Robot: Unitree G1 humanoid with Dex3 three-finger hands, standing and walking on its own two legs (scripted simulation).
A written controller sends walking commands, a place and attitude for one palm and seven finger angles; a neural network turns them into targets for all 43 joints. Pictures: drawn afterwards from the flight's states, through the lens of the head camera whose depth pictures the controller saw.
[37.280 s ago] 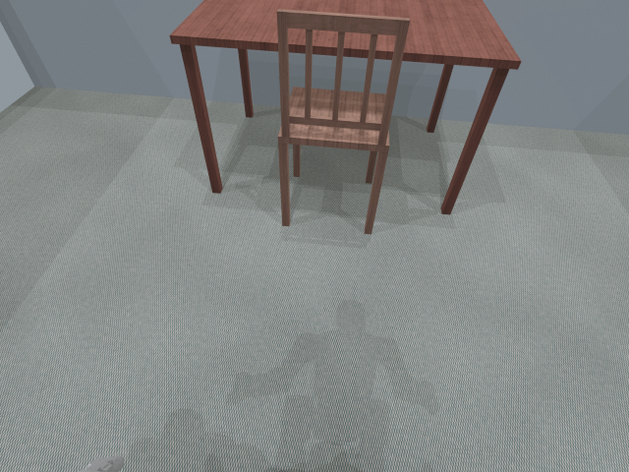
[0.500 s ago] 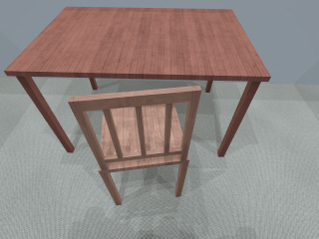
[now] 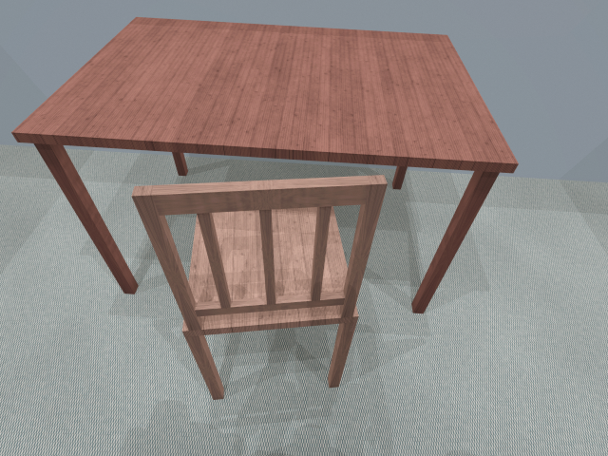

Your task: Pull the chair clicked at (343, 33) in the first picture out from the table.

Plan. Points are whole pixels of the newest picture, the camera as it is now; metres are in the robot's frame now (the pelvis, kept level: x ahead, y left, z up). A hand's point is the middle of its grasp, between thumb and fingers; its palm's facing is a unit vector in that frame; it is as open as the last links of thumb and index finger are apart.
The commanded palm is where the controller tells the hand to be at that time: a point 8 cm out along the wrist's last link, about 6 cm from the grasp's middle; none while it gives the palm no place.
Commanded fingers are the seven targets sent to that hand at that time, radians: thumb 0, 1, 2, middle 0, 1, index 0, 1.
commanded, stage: shuffle to correct the standing spot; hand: left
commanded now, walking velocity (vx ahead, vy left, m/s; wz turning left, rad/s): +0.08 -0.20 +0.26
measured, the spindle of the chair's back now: (268, 260) +0.46 +0.09 -0.07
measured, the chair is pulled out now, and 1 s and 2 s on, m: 0.15 0.15 0.15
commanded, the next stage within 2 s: come to a stop and stand still in 0.74 s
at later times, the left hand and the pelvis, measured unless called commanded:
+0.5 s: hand out of the picture +0.02 +0.12 -0.18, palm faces +0.17 -0.97 -0.16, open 7.3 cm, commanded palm none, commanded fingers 0.00 0.90 0.90 -0.20 -0.30 -0.20 -0.30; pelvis +0.04 -0.05 +0.00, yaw +9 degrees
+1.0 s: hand out of the picture +0.06 +0.03 -0.18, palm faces +0.22 -0.96 -0.15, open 7.3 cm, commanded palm none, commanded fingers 0.00 0.90 0.90 -0.20 -0.30 -0.20 -0.30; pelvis +0.07 -0.14 +0.00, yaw +9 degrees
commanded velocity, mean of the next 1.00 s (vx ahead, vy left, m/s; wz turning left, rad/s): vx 0.02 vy -0.14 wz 0.07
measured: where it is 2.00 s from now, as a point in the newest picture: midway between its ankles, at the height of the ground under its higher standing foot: outside the picture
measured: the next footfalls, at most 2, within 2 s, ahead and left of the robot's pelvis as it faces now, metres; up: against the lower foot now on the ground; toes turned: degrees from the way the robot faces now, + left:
right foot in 0.58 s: +0.14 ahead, -0.20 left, +0.00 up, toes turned +4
left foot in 0.80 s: +0.08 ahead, -0.03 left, +0.00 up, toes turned +13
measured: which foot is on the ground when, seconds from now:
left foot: down 0.00-0.58, up 0.60-0.78, down 0.80-1.00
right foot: down 0.00-0.30, up 0.32-0.56, down 0.58-0.80, up 0.82-1.00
